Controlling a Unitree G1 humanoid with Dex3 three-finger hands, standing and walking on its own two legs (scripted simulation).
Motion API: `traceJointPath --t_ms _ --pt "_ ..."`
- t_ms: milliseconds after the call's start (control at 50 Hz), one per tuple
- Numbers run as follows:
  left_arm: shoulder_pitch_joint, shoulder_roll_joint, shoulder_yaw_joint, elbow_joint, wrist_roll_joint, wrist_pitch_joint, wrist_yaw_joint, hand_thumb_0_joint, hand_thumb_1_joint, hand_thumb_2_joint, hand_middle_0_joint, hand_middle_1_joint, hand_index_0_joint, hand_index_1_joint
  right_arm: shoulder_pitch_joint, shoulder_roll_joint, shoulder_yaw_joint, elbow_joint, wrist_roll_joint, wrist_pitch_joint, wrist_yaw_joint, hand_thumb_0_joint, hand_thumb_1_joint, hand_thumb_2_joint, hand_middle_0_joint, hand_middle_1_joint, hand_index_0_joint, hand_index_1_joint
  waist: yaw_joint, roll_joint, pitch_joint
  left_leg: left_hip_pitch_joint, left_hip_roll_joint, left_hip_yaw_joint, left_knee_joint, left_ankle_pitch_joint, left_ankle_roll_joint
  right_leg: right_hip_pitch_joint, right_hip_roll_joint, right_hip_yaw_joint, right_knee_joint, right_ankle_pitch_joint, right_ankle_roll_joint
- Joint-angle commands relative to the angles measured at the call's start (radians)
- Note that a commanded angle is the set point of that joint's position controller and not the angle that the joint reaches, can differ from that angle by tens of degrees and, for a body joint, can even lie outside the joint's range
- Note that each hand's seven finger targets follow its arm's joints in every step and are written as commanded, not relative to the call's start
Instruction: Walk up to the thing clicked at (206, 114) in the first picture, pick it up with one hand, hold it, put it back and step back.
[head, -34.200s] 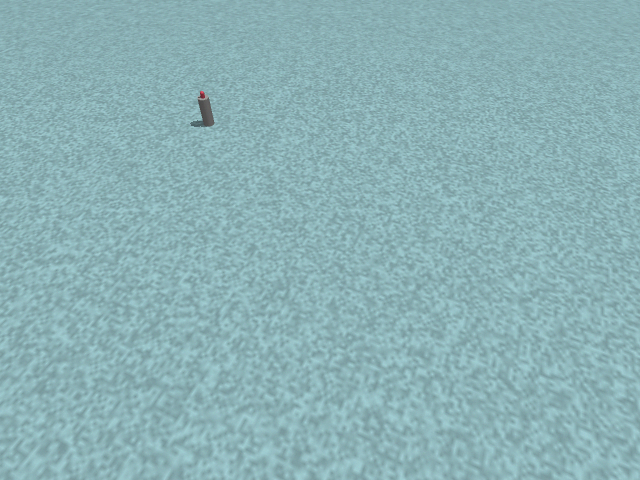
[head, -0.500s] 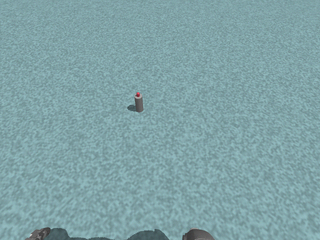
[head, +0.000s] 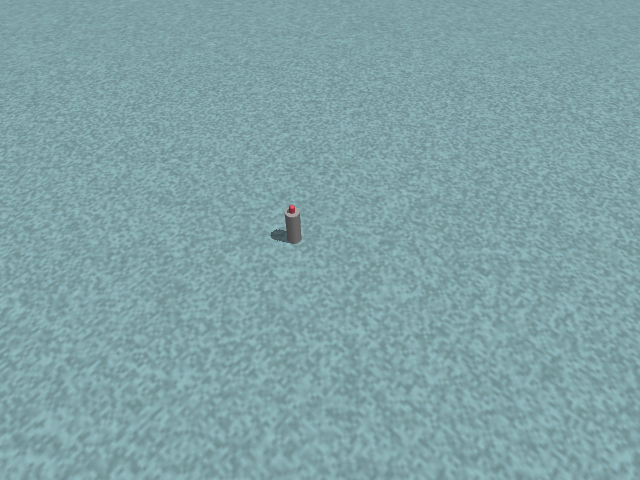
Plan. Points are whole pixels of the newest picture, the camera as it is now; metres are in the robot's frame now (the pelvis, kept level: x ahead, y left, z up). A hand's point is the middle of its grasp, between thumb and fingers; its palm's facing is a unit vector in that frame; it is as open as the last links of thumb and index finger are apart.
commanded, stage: step back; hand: left
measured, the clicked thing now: (293, 222) +1.11 +0.15 -0.67
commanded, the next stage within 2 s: stand in 0.44 s
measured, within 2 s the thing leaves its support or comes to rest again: neither
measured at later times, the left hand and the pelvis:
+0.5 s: hand (149, 464) +0.17 +0.25 -0.14, palm faces -0.05 -0.93 -0.35, open 7.4 cm; pelvis +0.05 +0.01 +0.01, yaw -3 degrees
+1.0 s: hand out of the picture +0.14 +0.24 -0.14, palm faces -0.08 -0.94 -0.34, open 7.4 cm; pelvis +0.04 +0.00 +0.02, yaw -3 degrees
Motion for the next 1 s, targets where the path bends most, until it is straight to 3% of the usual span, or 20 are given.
traceJointPath --t_ms 0,20,40,60,120,160,200,220,240,260,280,300,320,360,440,500,540,740,820,980 --pt "-0.091 0.194 0.019 -0.103 -0.017 -0.006 0.011 0.0 0.9 0.9 -0.2 -0.3 -0.2 -0.3 0.026 -0.149 -0.047 -0.036 -0.009 -0.053 -0.034 0.0 -0.9 -0.9 0.2 0.3 0.2 0.3 -0.07 -0.045 -0.088 0.288 0.033 -0.044 -0.252 0.157 0.02 -0.177 -0.091 0.081 0.049 0.171 -0.095" --pt "-0.086 0.144 0.003 -0.107 -0.037 0.0 0.011 0.0 0.9 0.9 -0.2 -0.3 -0.2 -0.3 0.001 -0.218 -0.05 -0.049 -0.009 -0.06 -0.04 0.0 -0.9 -0.9 0.2 0.3 0.2 0.3 -0.057 0.148 -0.1 0.258 0.238 -0.362 -0.353 0.048 0.1 -0.256 0.023 0.027 0.166 -0.042 -0.032" --pt "-0.103 0.222 0.029 -0.089 -0.035 0.011 0.021 0.0 0.9 0.9 -0.2 -0.3 -0.2 -0.3 -0.012 -0.282 -0.061 -0.052 -0.003 -0.056 -0.038 0.0 -0.9 -0.9 0.2 0.3 0.2 0.3 -0.068 0.12 -0.077 0.127 0.313 -0.438 -0.383 -0.126 0.211 -0.198 0.019 0.083 0.268 -0.263 -0.038" --pt "-0.095 0.232 0.028 -0.081 -0.035 0.011 0.02 0.0 0.9 0.9 -0.2 -0.3 -0.2 -0.3 -0.039 -0.255 -0.055 -0.054 -0.004 -0.057 -0.039 0.0 -0.9 -0.9 0.2 0.3 0.2 0.3 -0.051 0.066 -0.049 0.117 0.305 -0.416 -0.372 -0.12 0.225 -0.202 0.012 0.115 0.308 -0.254 -0.043" --pt "-0.067 0.212 0.022 -0.054 -0.037 0.006 0.022 0.0 0.9 0.9 -0.2 -0.3 -0.2 -0.3 -0.084 -0.219 -0.042 -0.056 -0.01 -0.062 -0.046 0.0 -0.9 -0.9 0.2 0.3 0.2 0.3 -0.032 0.134 -0.031 0.138 0.249 -0.255 -0.298 0.196 0.18 -0.206 -0.018 0.116 0.234 -0.202 -0.041" --pt "-0.037 0.202 0.025 -0.029 -0.035 0.002 0.022 0.0 0.9 0.9 -0.2 -0.3 -0.2 -0.3 -0.122 -0.209 -0.037 -0.059 -0.007 -0.056 -0.045 0.0 -0.9 -0.9 0.2 0.3 0.2 0.3 -0.023 0.169 -0.054 0.104 0.225 -0.193 -0.268 0.294 0.164 -0.101 -0.004 0.056 0.129 -0.134 -0.027" --pt "-0.017 0.188 0.028 -0.001 -0.028 -0.006 0.025 0.0 0.9 0.9 -0.2 -0.3 -0.2 -0.3 -0.151 -0.192 -0.029 -0.061 0.007 -0.043 -0.042 0.0 -0.9 -0.9 0.2 0.3 0.2 0.3 0.0 0.135 -0.068 0.044 0.188 -0.124 -0.21 0.314 0.121 0.048 0.028 0.012 -0.07 0.047 -0.026" --pt "-0.034 0.196 0.032 0.001 -0.022 -0.011 0.029 0.0 0.9 0.9 -0.2 -0.3 -0.2 -0.3 -0.149 -0.164 -0.018 -0.055 0.017 -0.038 -0.043 0.0 -0.9 -0.9 0.2 0.3 0.2 0.3 0.001 0.084 -0.082 0.025 0.163 -0.094 -0.164 0.366 0.085 0.113 0.022 0.041 -0.124 0.137 -0.03" --pt "-0.033 0.226 0.039 -0.001 -0.017 -0.017 0.034 0.0 0.9 0.9 -0.2 -0.3 -0.2 -0.3 -0.15 -0.142 -0.008 -0.06 0.025 -0.037 -0.044 0.0 -0.9 -0.9 0.2 0.3 0.2 0.3 0.003 0.024 -0.116 -0.001 0.13 -0.058 -0.1 0.373 0.053 0.169 -0.031 0.117 -0.125 0.252 -0.047" --pt "-0.06 0.273 0.04 -0.008 -0.019 -0.021 0.034 0.0 0.9 0.9 -0.2 -0.3 -0.2 -0.3 -0.151 -0.117 -0.005 -0.059 0.034 -0.034 -0.045 0.0 -0.9 -0.9 0.2 0.3 0.2 0.3 -0.019 -0.067 -0.125 0.001 0.066 -0.021 -0.062 0.246 0.02 0.113 -0.123 0.255 -0.147 0.244 -0.093" --pt "-0.126 0.3 0.041 -0.022 -0.02 -0.019 0.03 0.0 0.9 0.9 -0.2 -0.3 -0.2 -0.3 -0.125 -0.116 -0.004 -0.039 0.028 -0.031 -0.047 0.0 -0.9 -0.9 0.2 0.3 0.2 0.3 -0.046 -0.106 -0.106 0.06 0.039 0.003 -0.058 0.099 0.008 0.034 -0.188 0.307 -0.144 0.22 -0.143" --pt "-0.169 0.281 0.03 -0.032 -0.022 -0.018 0.028 0.0 0.9 0.9 -0.2 -0.3 -0.2 -0.3 -0.115 -0.118 -0.004 -0.016 0.02 -0.032 -0.048 0.0 -0.9 -0.9 0.2 0.3 0.2 0.3 -0.059 -0.095 -0.084 0.101 0.05 0.002 -0.104 0.116 0.005 -0.006 -0.184 0.281 -0.13 0.245 -0.141" --pt "-0.195 0.257 0.022 -0.038 -0.027 -0.017 0.028 0.0 0.9 0.9 -0.2 -0.3 -0.2 -0.3 -0.113 -0.132 -0.005 0.0 0.015 -0.036 -0.047 0.0 -0.9 -0.9 0.2 0.3 0.2 0.3 -0.065 -0.075 -0.093 0.14 0.071 -0.01 -0.154 0.204 0.016 -0.018 -0.148 0.224 -0.113 0.283 -0.105" --pt "-0.188 0.226 0.015 -0.024 -0.032 -0.013 0.029 0.0 0.9 0.9 -0.2 -0.3 -0.2 -0.3 -0.15 -0.154 -0.006 0.015 0.016 -0.044 -0.045 0.0 -0.9 -0.9 0.2 0.3 0.2 0.3 -0.04 -0.047 -0.107 0.149 0.114 -0.036 -0.185 0.395 0.046 0.036 -0.076 0.13 -0.08 0.365 -0.056" --pt "-0.176 0.204 -0.006 0.015 -0.045 -0.009 0.028 0.0 0.9 0.9 -0.2 -0.3 -0.2 -0.3 -0.139 -0.152 0.006 0.039 0.027 -0.048 -0.047 0.0 -0.9 -0.9 0.2 0.3 0.2 0.3 -0.04 -0.047 -0.137 0.206 0.115 -0.035 -0.214 0.57 0.041 0.114 -0.09 0.129 -0.097 0.521 -0.043" --pt "-0.202 0.201 -0.012 0.024 -0.044 -0.003 0.027 0.0 0.9 0.9 -0.2 -0.3 -0.2 -0.3 -0.169 -0.153 0.012 0.054 0.027 -0.046 -0.047 0.0 -0.9 -0.9 0.2 0.3 0.2 0.3 -0.036 -0.017 -0.136 0.241 0.12 -0.037 -0.256 0.563 0.032 0.119 -0.083 0.122 -0.138 0.455 -0.036" --pt "-0.21 0.2 -0.014 0.031 -0.04 -0.005 0.028 0.0 0.9 0.9 -0.2 -0.3 -0.2 -0.3 -0.184 -0.145 0.013 0.059 0.029 -0.044 -0.046 0.0 -0.9 -0.9 0.2 0.3 0.2 0.3 -0.034 -0.034 -0.151 0.256 0.121 -0.031 -0.268 0.581 0.029 0.148 -0.089 0.117 -0.158 0.493 -0.033" --pt "-0.253 0.206 -0.017 0.06 -0.034 -0.005 0.023 0.0 0.9 0.9 -0.2 -0.3 -0.2 -0.3 -0.207 -0.134 0.024 0.081 0.025 -0.038 -0.039 0.0 -0.9 -0.9 0.2 0.3 0.2 0.3 -0.044 -0.025 -0.097 0.251 0.118 -0.023 -0.358 0.378 0.01 0.115 -0.087 0.123 -0.259 0.305 -0.021" --pt "-0.248 0.207 -0.02 0.066 -0.031 -0.01 0.023 0.0 0.9 0.9 -0.2 -0.3 -0.2 -0.3 -0.208 -0.139 0.021 0.086 0.024 -0.038 -0.037 0.0 -0.9 -0.9 0.2 0.3 0.2 0.3 -0.048 -0.029 -0.126 0.283 0.126 -0.025 -0.356 0.407 0.013 0.119 -0.093 0.123 -0.265 0.341 -0.024" --pt "-0.228 0.205 -0.026 0.074 -0.033 -0.006 0.02 0.0 0.9 0.9 -0.2 -0.3 -0.2 -0.3 -0.191 -0.149 0.023 0.1 0.022 -0.034 -0.035 0.0 -0.9 -0.9 0.2 0.3 0.2 0.3 -0.048 -0.011 -0.084 0.245 0.118 -0.023 -0.377 0.27 0.011 0.075 -0.088 0.134 -0.301 0.199 -0.023"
